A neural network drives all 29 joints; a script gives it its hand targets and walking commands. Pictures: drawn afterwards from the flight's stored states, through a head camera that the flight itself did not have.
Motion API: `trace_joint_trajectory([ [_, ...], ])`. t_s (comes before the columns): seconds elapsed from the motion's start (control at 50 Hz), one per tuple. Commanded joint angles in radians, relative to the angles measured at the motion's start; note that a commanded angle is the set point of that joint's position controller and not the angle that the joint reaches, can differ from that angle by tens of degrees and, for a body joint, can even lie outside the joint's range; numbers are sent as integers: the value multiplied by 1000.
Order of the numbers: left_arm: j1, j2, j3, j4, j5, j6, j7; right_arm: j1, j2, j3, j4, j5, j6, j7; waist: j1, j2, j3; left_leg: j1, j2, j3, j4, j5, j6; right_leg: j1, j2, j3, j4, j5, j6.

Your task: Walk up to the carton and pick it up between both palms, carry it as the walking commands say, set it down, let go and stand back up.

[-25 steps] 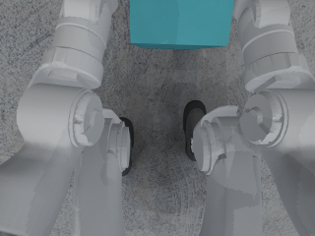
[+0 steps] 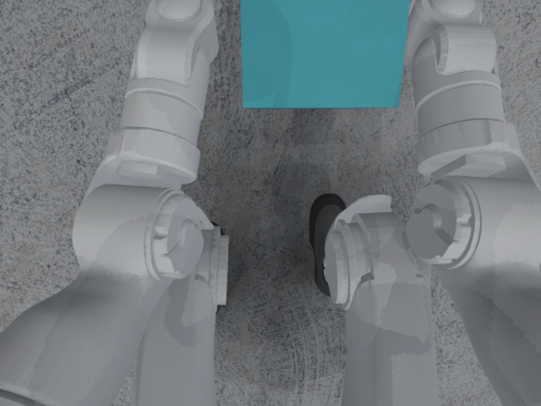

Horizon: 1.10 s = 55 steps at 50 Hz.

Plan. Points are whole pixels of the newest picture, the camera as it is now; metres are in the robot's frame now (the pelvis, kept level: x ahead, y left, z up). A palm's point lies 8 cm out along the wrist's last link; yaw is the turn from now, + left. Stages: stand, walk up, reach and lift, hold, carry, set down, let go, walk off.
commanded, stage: reach and lift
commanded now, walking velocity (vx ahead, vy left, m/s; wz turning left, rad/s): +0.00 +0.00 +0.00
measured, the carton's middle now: out of the picture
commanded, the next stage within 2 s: none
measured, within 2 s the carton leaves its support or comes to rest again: leaves its support in 0.10 s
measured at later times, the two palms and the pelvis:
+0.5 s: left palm out of the picture +0.56 +0.04 -0.08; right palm out of the picture +0.53 -0.19 -0.10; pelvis -0.01 -0.01 +0.03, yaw +1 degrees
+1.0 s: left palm out of the picture +0.55 +0.05 -0.03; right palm out of the picture +0.52 -0.18 -0.04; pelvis +0.00 +0.00 +0.07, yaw +1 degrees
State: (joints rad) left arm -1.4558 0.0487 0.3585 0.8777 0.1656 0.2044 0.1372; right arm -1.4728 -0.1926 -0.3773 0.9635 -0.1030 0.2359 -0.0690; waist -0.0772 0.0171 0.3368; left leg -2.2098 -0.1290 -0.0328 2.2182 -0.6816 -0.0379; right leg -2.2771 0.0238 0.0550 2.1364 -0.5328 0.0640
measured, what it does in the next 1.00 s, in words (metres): rises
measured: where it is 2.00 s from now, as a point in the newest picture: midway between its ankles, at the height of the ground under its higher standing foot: (267, 274)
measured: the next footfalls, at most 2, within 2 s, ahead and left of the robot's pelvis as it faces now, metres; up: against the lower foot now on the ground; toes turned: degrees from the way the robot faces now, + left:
none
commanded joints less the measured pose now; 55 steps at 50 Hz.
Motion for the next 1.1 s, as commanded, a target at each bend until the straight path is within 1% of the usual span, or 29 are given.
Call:
trace_joint_trajectory([
  [0.0, -495, -917, -407, 22, -99, 10, -233, -494, 958, 346, -114, 118, -40, 252, -31, 103, -1191, 525, -72, 76, -229, 437, 16, 668, 111, -153, -83, 398, -33],
  [0.06, -554, -939, -449, -42, -135, 12, -221, -537, 971, 378, -168, 137, -34, 242, -49, 104, -1319, 585, -74, 76, -233, 475, 11, 740, 113, -159, -88, 443, -32],
  [0.12, -594, -962, -467, -64, -157, 21, -213, -575, 979, 393, -197, 136, -21, 233, -72, 101, -1387, 619, -76, 74, -244, 475, 7, 778, 112, -167, -102, 449, -30],
  [0.16, -595, -975, -453, -46, -152, 33, -213, -591, 979, 389, -205, 119, -9, 229, -83, 95, -1382, 609, -81, 76, -257, 441, 7, 783, 111, -171, -119, 424, -27],
  [0.24, -565, -994, -383, 26, -111, 58, -223, -613, 977, 367, -214, 68, 14, 226, -91, 66, -1314, 536, -92, 82, -286, 352, 15, 786, 112, -168, -160, 360, -24],
  [0.28, -550, -1000, -349, 56, -92, 68, -228, -625, 983, 362, -224, 48, 23, 225, -88, 43, -1297, 506, -96, 86, -299, 323, 20, 797, 115, -167, -179, 340, -21],
  [0.34, -542, -1006, -315, 76, -72, 78, -233, -646, 1002, 372, -248, 36, 33, 223, -70, 14, -1310, 483, -102, 93, -315, 307, 26, 830, 119, -164, -202, 333, -15],
  [0.44, -542, -1014, -292, 69, -50, 91, -239, -659, 1052, 397, -280, 36, 52, 217, -40, -22, -1373, 469, -108, 106, -340, 311, 32, 901, 127, -159, -237, 353, -6],
  [0.5, -534, -1022, -284, 61, -36, 99, -244, -643, 1081, 399, -282, 30, 64, 212, -30, -32, -1393, 458, -109, 112, -356, 312, 32, 927, 131, -156, -258, 363, -2],
  [0.58, -515, -1036, -274, 56, -15, 110, -254, -600, 1106, 378, -264, 6, 77, 209, -30, -28, -1386, 440, -109, 115, -379, 309, 30, 929, 135, -152, -283, 366, 0],
  [0.7, -492, -1063, -284, 37, 0, 117, -259, -562, 1114, 357, -267, -22, 82, 207, -41, 0, -1396, 458, -110, 110, -409, 329, 19, 919, 139, -151, -308, 376, -2],
  [0.88, -483, -1105, -327, -10, -6, 127, -238, -554, 1111, 369, -297, -29, 91, 212, -56, 38, -1465, 568, -107, 96, -445, 368, 1, 921, 140, -164, -332, 382, -3],
  [1.08, -437, -1151, -342, -25, 0, 135, -222, -507, 1148, 374, -302, -36, 105, 220, -55, 43, -1484, 647, -107, 87, -498, 405, -6, 950, 145, -170, -379, 402, 0],
])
